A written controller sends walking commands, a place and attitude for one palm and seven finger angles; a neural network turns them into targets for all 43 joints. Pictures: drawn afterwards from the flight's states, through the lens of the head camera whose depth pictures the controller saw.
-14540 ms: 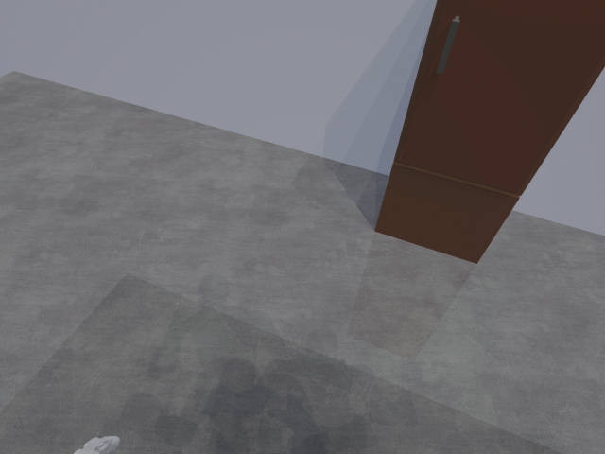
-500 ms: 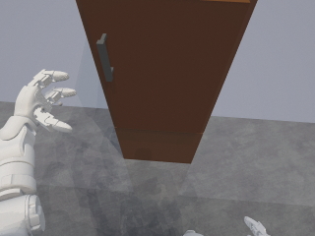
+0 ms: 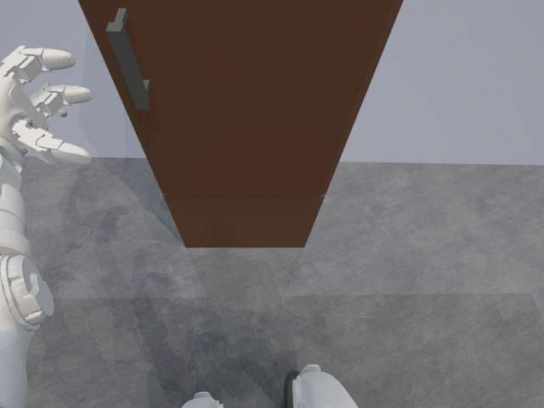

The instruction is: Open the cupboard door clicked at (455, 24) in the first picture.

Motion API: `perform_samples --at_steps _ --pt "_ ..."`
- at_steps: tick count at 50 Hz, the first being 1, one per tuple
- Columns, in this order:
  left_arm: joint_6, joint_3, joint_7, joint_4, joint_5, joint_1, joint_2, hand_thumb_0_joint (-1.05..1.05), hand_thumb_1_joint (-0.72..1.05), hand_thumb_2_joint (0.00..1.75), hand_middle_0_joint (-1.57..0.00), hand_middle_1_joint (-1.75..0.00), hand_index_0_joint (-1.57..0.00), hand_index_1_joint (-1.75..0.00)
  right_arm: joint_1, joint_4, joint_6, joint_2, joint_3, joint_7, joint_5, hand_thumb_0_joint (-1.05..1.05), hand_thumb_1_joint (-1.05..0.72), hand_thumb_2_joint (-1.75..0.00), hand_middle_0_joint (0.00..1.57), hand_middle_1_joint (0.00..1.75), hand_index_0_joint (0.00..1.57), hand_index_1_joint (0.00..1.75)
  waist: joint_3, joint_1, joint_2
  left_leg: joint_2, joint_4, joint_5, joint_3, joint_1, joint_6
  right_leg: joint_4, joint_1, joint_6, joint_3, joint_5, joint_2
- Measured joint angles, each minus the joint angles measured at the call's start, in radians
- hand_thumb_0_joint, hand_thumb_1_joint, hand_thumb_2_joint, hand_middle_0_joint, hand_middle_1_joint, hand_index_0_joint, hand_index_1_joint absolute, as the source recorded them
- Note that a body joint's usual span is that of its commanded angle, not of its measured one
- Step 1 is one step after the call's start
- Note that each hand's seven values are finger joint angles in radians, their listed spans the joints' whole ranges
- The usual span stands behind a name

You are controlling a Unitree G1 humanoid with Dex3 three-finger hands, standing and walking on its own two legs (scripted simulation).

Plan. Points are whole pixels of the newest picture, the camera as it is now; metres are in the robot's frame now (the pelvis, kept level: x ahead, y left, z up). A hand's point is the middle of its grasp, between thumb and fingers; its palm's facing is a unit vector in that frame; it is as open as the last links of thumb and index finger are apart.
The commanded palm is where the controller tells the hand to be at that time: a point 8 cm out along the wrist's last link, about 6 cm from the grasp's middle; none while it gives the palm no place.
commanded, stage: move the hooked fingers beside the handle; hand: left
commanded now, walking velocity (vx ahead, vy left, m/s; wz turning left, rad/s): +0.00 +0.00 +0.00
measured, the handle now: (133, 62) +0.60 +0.17 +0.12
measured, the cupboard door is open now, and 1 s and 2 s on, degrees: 0 0 0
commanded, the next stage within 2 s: slide the fingers in behind the handle in 1.44 s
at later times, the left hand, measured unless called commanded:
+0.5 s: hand (83, 85) +0.55 +0.24 +0.11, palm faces -0.10 -1.00 +0.01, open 14.0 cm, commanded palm +0.53 +0.28 +0.11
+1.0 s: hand (84, 98) +0.54 +0.23 +0.11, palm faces -0.06 -1.00 +0.01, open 14.0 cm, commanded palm +0.52 +0.28 +0.11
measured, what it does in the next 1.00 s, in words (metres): stands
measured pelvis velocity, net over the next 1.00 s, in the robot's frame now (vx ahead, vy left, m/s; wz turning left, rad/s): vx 0.04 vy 0.01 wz -0.01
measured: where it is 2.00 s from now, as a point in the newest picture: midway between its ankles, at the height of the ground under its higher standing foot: outside the picture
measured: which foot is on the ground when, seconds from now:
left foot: down 0.00-1.00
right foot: down 0.00-1.00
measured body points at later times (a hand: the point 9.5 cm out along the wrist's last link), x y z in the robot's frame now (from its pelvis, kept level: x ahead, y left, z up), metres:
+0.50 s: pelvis +0.02 +0.02 +0.00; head +0.16 +0.04 +0.42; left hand +0.55 +0.29 +0.11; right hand -0.03 -0.24 -0.10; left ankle -0.03 +0.12 -0.70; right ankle +0.05 -0.12 -0.70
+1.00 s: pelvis +0.04 +0.01 +0.00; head +0.15 +0.03 +0.43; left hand +0.53 +0.29 +0.11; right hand +0.06 -0.26 -0.10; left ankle -0.03 +0.12 -0.70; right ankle +0.05 -0.12 -0.70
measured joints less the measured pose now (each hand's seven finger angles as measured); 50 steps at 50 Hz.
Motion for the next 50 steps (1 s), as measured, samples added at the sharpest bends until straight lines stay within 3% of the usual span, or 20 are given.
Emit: perform_samples --at_steps 9,19,26,35,43,50 --pt "0.010 0.021 0.030 0.060 0.049 -0.077 0.050 -0.01 -0.50 0.30 -0.30 -1.20 -0.30 -1.20 0.038 -0.014 0.034 0.005 0.004 0.012 -0.011 0.01 -0.90 -0.90 0.20 0.30 0.20 0.30 -0.008 -0.042 0.002 0.004 0.016 -0.008 0.009 -0.051 0.009 -0.003 -0.046 0.009 0.009 0.007 0.005" --pt "0.014 0.015 0.050 0.098 0.086 -0.164 0.093 -0.01 -0.50 0.30 -0.30 -1.20 -0.29 -1.20 0.067 -0.020 0.062 0.017 0.009 0.025 -0.028 0.01 -0.90 -0.90 0.20 0.30 0.20 0.30 -0.015 -0.070 0.011 0.006 0.037 -0.025 0.005 -0.102 0.017 -0.006 -0.086 0.018 0.006 0.003 0.007" --pt "0.018 0.022 0.048 0.058 0.070 -0.106 0.050 -0.01 -0.50 0.30 -0.30 -1.20 -0.29 -1.20 0.088 -0.033 0.093 0.026 0.005 0.044 -0.035 0.01 -0.90 -0.90 0.20 0.30 0.20 0.30 -0.036 -0.061 0.020 0.012 0.032 -0.043 0.014 -0.094 0.020 -0.009 -0.083 0.023 0.015 -0.011 0.014" --pt "0.001 0.064 0.090 -0.054 0.066 -0.007 0.000 -0.01 -0.50 0.30 -0.30 -1.20 -0.30 -1.20 0.069 -0.058 0.112 0.040 -0.007 0.060 -0.035 0.01 -0.90 -0.90 0.20 0.30 0.20 0.30 -0.047 -0.044 0.023 0.020 0.024 -0.060 0.014 -0.066 0.016 -0.013 -0.060 0.021 0.015 -0.029 0.023" --pt "0.038 -0.010 0.068 -0.077 0.026 0.021 -0.033 -0.01 -0.50 0.30 -0.30 -1.20 -0.29 -1.20 0.040 -0.053 0.113 0.035 -0.015 0.063 -0.027 0.01 -0.90 -0.90 0.20 0.30 0.20 0.30 -0.063 -0.010 0.033 0.016 0.001 -0.058 -0.007 -0.024 0.012 -0.030 -0.012 0.019 -0.002 -0.040 0.019" --pt "0.024 -0.012 0.082 -0.059 0.031 0.018 -0.062 -0.01 -0.50 0.30 -0.30 -1.20 -0.29 -1.20 -0.003 -0.067 0.105 0.027 -0.016 0.055 -0.027 0.01 -0.90 -0.90 0.20 0.30 0.20 0.30 -0.053 -0.006 0.022 0.013 0.007 -0.056 -0.013 -0.020 0.008 -0.015 -0.010 0.014 -0.007 -0.043 0.016"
